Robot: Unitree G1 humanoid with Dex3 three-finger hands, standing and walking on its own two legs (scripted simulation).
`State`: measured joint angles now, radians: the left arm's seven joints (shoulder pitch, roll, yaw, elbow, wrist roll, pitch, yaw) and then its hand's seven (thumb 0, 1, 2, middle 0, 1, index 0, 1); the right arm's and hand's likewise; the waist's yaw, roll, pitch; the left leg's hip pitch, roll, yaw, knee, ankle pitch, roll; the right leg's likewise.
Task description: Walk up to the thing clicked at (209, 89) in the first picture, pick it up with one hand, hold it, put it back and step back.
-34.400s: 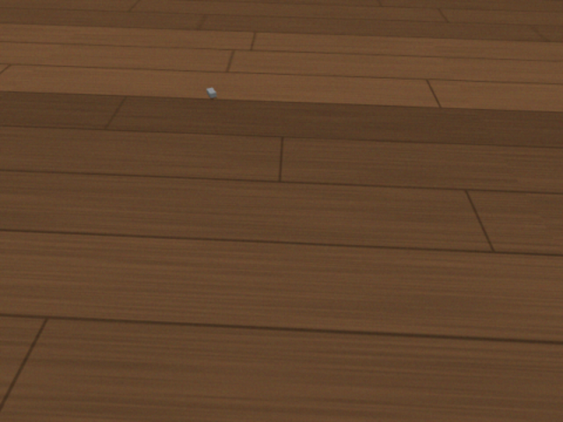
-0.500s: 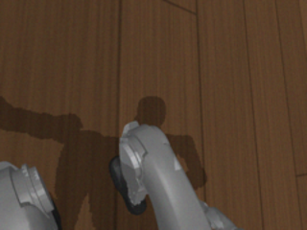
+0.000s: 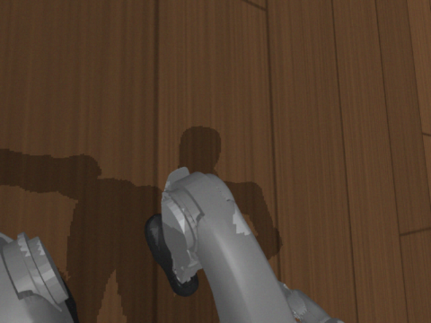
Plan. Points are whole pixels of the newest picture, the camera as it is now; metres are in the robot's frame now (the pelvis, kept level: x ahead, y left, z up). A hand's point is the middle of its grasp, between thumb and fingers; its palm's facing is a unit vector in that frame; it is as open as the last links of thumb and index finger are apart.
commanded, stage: open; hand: left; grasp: from above
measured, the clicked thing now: out of the picture +0.47 +0.35 -0.29
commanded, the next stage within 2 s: withdraw in 0.88 s
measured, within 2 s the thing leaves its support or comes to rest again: neither
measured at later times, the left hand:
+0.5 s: hand out of the picture +0.46 +0.34 -0.25, palm faces -0.41 -0.19 -0.89, open 11.8 cm
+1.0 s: hand out of the picture +0.46 +0.34 -0.25, palm faces -0.41 -0.18 -0.89, open 13.5 cm
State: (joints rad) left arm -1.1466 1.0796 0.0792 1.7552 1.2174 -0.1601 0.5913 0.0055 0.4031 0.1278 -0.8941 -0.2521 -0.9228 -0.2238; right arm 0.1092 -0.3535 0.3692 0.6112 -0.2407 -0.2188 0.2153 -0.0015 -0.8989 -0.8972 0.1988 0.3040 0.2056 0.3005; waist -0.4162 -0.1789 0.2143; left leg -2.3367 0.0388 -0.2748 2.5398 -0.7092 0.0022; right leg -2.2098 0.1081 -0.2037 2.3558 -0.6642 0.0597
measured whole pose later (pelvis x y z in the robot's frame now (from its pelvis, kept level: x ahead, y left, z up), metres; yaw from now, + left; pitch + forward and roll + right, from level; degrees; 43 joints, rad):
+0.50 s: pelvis +0.00 +0.00 +0.01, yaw +0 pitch +27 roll -15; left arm -1.15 1.10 0.07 1.76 1.21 -0.17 0.58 0.00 -0.13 0.63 -0.40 -0.71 -0.42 -0.69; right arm 0.10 -0.36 0.38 0.59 -0.24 -0.21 0.21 0.00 -0.89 -0.90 0.20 0.30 0.21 0.30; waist -0.42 -0.18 0.22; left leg -2.33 0.04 -0.28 2.52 -0.71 0.00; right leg -2.20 0.11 -0.21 2.33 -0.66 0.06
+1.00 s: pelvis +0.00 +0.00 +0.01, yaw +0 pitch +27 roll -16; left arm -1.16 1.09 0.06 1.73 1.20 -0.15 0.57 0.00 -0.40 0.87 -0.17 -0.94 -0.18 -0.93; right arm 0.11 -0.36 0.38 0.59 -0.23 -0.21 0.21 0.00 -0.89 -0.90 0.20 0.30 0.21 0.30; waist -0.42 -0.18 0.22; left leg -2.33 0.04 -0.28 2.52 -0.71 0.01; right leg -2.19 0.11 -0.21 2.32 -0.66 0.06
